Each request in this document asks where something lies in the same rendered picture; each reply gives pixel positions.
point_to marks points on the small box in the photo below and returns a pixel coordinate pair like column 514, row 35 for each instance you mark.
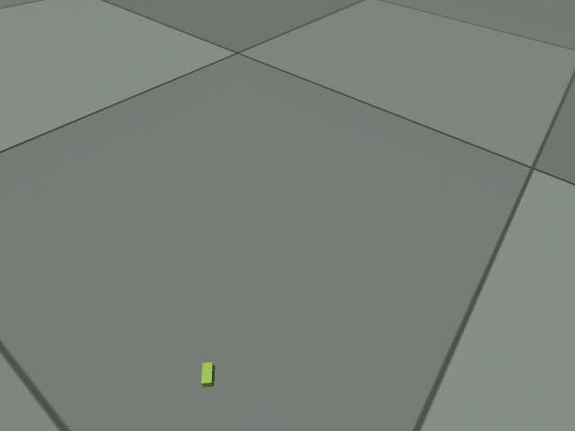
column 207, row 374

